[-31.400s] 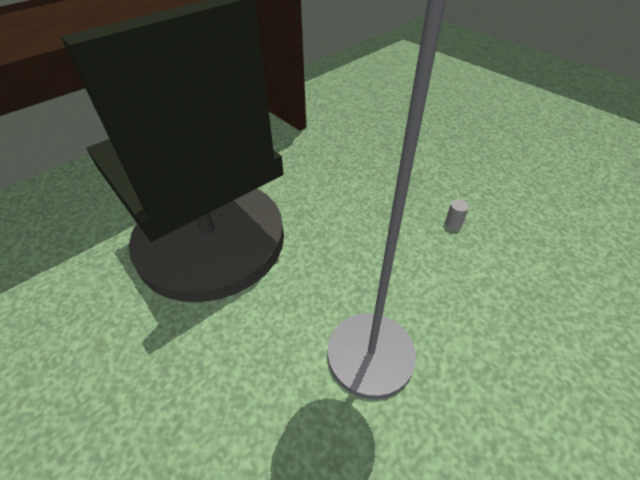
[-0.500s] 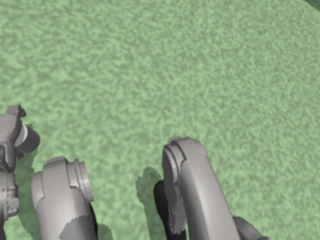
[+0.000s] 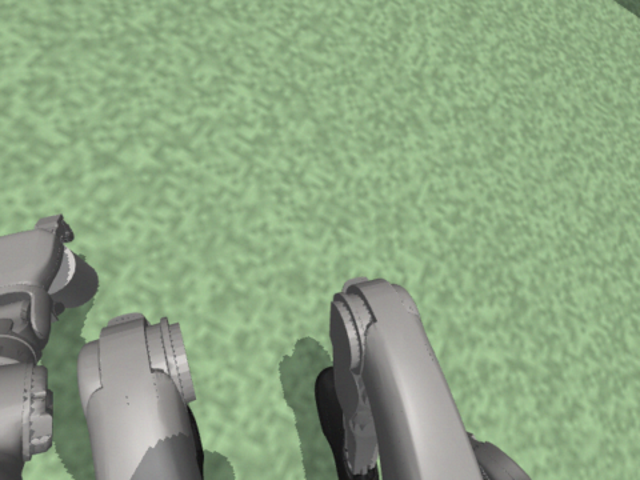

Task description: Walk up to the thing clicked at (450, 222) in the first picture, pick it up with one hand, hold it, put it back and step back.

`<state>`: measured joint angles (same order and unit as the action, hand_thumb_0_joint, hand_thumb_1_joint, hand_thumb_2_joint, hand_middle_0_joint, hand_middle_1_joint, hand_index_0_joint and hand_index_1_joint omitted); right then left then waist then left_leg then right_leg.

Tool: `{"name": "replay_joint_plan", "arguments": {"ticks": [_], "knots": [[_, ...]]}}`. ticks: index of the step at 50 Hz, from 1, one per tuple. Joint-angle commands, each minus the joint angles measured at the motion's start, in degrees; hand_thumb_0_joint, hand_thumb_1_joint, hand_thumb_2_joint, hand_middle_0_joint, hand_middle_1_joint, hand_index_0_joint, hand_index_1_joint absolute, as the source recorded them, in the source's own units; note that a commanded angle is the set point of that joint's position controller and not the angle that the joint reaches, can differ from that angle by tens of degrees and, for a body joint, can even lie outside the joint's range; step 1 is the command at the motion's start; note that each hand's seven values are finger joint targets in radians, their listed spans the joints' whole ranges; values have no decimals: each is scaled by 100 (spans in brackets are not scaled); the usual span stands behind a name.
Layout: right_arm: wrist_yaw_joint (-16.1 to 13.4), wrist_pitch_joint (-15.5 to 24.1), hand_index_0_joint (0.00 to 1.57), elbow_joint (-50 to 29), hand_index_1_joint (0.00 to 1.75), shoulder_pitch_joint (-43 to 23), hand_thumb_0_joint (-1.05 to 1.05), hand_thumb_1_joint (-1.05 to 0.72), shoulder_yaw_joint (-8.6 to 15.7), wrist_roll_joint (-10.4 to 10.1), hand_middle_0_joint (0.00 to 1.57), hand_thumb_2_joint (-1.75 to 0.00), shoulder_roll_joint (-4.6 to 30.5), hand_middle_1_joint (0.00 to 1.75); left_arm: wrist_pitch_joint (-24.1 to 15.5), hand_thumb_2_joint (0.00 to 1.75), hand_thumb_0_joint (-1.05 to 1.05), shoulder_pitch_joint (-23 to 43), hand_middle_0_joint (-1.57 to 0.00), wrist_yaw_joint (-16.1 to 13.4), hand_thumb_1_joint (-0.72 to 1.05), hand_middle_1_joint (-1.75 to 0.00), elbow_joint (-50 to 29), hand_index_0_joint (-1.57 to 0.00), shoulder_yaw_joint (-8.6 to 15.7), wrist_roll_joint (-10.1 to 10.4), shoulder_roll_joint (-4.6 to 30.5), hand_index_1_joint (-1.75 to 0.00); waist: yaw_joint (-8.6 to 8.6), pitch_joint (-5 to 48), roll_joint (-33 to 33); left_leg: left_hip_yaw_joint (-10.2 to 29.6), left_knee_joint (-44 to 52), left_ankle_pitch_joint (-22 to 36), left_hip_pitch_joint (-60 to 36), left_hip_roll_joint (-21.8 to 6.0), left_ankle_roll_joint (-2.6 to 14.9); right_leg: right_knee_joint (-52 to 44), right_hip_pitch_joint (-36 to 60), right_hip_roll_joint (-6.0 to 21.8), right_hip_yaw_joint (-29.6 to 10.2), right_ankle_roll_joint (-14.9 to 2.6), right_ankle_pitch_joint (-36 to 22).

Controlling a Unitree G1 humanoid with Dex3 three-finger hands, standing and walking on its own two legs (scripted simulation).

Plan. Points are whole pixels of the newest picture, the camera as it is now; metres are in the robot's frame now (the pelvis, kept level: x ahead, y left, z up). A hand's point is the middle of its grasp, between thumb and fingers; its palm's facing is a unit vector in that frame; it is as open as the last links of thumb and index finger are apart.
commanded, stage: settle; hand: left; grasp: from above
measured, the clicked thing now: (58, 276) +0.40 +0.31 -0.24
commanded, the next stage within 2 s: lift in 0.54 s
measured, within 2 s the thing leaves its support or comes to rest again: leaves its support in 0.10 s
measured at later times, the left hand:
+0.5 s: hand (2, 273) +0.37 +0.32 -0.10, palm faces -0.44 -0.10 -0.89, open 10.0 cm
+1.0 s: hand out of the picture +0.35 +0.32 -0.02, palm faces -0.45 -0.12 -0.89, open 9.8 cm
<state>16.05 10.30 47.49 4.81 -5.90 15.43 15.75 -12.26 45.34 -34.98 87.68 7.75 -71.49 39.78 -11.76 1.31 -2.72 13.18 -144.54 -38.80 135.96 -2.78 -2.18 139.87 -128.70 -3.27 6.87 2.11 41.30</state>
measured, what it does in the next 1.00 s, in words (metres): rises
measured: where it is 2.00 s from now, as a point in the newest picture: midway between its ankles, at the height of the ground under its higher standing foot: (273, 476)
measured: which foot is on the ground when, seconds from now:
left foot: down 0.00-1.00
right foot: down 0.00-1.00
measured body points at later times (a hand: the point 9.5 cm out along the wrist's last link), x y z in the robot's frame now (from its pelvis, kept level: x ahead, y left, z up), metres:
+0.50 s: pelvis -0.01 -0.01 +0.05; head +0.19 +0.06 +0.45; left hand +0.39 +0.32 -0.04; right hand +0.11 -0.27 -0.07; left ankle +0.07 +0.14 -0.26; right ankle +0.09 -0.12 -0.26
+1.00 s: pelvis -0.02 +0.00 +0.11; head +0.17 +0.06 +0.52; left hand +0.37 +0.32 +0.03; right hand +0.10 -0.26 -0.02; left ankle +0.07 +0.14 -0.26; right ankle +0.09 -0.12 -0.26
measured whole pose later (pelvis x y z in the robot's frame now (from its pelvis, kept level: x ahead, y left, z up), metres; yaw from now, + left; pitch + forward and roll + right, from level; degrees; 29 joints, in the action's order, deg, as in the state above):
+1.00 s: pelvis -0.02 +0.00 +0.11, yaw +6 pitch +33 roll -6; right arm 5.6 1.2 42.4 9.8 1.6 3.2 14.4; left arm -5.5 37.6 -12.4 60.0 -0.6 -63.3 31.9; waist -5.7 9.8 1.9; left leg 6.5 -122.6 -35.0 121.1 -2.9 -0.6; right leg 120.7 -115.3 -0.9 3.1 1.6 38.7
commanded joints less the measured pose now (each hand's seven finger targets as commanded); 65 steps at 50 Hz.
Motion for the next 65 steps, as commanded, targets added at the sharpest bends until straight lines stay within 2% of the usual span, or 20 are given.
{"name": "replay_joint_plan", "arguments": {"ticks": [1,3,4,9,10,16,18,20,22,25,32,33,36,40,43,51,53,55,60,65], "knots": [[-92,-54,20,-148,30,903,0,-92,769,-257,20,-91,1552,30,118,84,0,1442,-74,-179,17,-73,-1533,-70,283,130,1417,-78,199,4067,2383,-898,1645,915,-3260,65,237,-1533,1615,-171,427,-426,-1452],[-110,-84,20,-218,30,846,0,-92,876,-390,20,-91,1510,30,203,82,0,1441,-74,-54,17,-72,-1881,-70,179,183,1252,-76,300,4219,2352,-943,1766,886,-3337,72,245,-1661,1614,-143,360,-435,-1375],[-109,-109,20,-287,30,796,0,-92,885,-470,20,-91,1423,30,256,80,0,1488,-75,48,17,-71,-1849,-71,-71,239,931,-75,239,4152,2234,-941,1822,802,-3259,79,256,-1699,1552,-142,335,-447,-1306],[-263,-260,20,-245,30,1056,0,-92,1063,-641,20,-91,1413,30,497,79,0,1272,-80,486,23,-67,-1576,-76,-162,300,750,-72,255,3905,1491,-1013,2016,783,-3066,108,366,-2105,1781,-131,219,-396,-1314],[-289,-291,20,-236,30,1059,0,-92,1046,-665,20,-91,1364,30,527,78,0,1311,-83,600,25,-65,-1586,-78,-310,353,530,-70,262,3925,1364,-1023,2055,761,-3029,116,384,-2177,1830,-127,185,-392,-1291],[-466,-374,20,-379,30,1079,0,-92,1083,-787,20,-91,1280,30,441,78,0,1441,-93,1072,36,-61,-1969,-87,-247,461,800,-67,336,3899,965,-1107,2167,714,-2975,137,438,-2488,2311,-103,-17,-385,-1116],[-538,-415,20,-385,30,1059,0,-92,1078,-818,20,-91,1230,30,394,73,0,1522,-95,1171,41,-61,-2087,-91,-382,468,656,-65,331,3947,1100,-1108,2296,647,-3151,154,406,-2539,2209,-88,-8,-416,-1006],[-628,-462,20,-423,30,1072,0,-92,1089,-842,20,-91,1247,30,347,72,0,1550,-97,1199,44,-60,-2256,-93,-263,402,825,-64,419,4077,1186,-1117,2376,647,-3252,166,390,-2590,2218,-73,-12,-432,-975],[-683,-492,20,-434,30,1056,0,-92,1094,-863,20,-91,1211,30,338,72,0,1520,-100,1245,47,-58,-2198,-96,-410,356,662,-63,393,3943,1221,-1119,2469,606,-3359,147,371,-2602,2126,-69,8,-454,-960],[-778,-530,20,-460,30,1104,0,-92,1087,-881,20,-91,1216,30,316,72,0,1722,-105,1238,54,-58,-2490,-101,-331,338,763,-62,447,4137,1436,-1123,2613,666,-3567,167,351,-2630,2133,-35,26,-460,-1016],[-955,-594,20,-484,30,1202,0,-92,1083,-916,20,-91,1198,30,420,72,0,1724,-113,1321,64,-56,-2475,-109,-492,358,653,-60,412,4164,1346,-1149,2810,625,-3757,178,357,-2869,2272,-21,1,-456,-980],[-968,-596,20,-481,30,1179,0,-93,1062,-917,20,-92,1177,30,435,74,0,1669,-119,1332,66,-57,-2367,-114,-523,374,653,-62,409,4056,1311,-1145,2846,544,-3671,184,358,-2900,2281,-33,-14,-466,-868],[-1030,-628,20,-553,30,1179,0,-92,1088,-971,20,-91,1186,30,487,72,0,1554,-114,1399,64,-57,-2590,-111,-409,495,772,-60,556,4246,1445,-1107,3083,415,-3909,197,333,-2985,2305,-14,3,-490,-687],[-1086,-685,20,-671,30,1233,0,-92,1155,-1085,20,-91,1201,30,642,76,0,1530,-115,1646,64,-57,-3038,-111,-460,683,756,-61,561,4470,1463,-1061,3322,488,-4244,197,339,-3172,2499,6,-23,-477,-829],[-1117,-729,20,-744,30,1223,0,-92,1166,-1158,20,-91,1136,30,693,77,0,1167,-114,1864,62,-57,-3200,-110,-544,789,622,-62,568,4276,1347,-1059,3472,445,-4211,207,356,-3343,2662,16,-58,-461,-779],[-1208,-871,20,-975,30,1177,0,-92,1217,-1337,20,-91,1040,30,711,81,0,665,-113,2161,61,-60,-4169,-109,-514,944,698,-64,667,4346,1133,-1087,3920,566,-4600,212,387,-3936,3220,11,-204,-436,-784],[-1233,-885,20,-1022,30,1148,0,-92,1248,-1363,20,-91,1012,30,728,80,0,535,-112,2231,60,-59,-4445,-107,-645,999,431,-63,679,4334,1315,-1021,4191,575,-4932,197,342,-3987,3237,48,-158,-445,-842],[-1269,-918,20,-1057,30,1111,0,-92,1263,-1406,20,-91,1032,30,778,81,0,353,-111,2269,60,-61,-4550,-107,-574,1032,496,-65,727,4309,1255,-967,4374,574,-5172,185,331,-4128,3350,58,-160,-437,-836],[-1375,-971,20,-1179,30,949,0,-92,1277,-1476,20,-91,939,30,922,81,0,64,-109,2376,57,-60,-5146,-105,-804,1155,197,-65,720,4257,1195,-1015,4816,549,-5635,189,322,-4655,3851,54,-259,-423,-793],[-1504,-1010,20,-1245,30,849,0,-92,1254,-1556,20,-91,920,30,1098,80,0,-393,-108,2433,57,-61,-5485,-104,-800,1201,170,-65,806,4155,1173,-931,5477,671,-6301,185,287,-5080,4412,96,-280,-403,-937]]}}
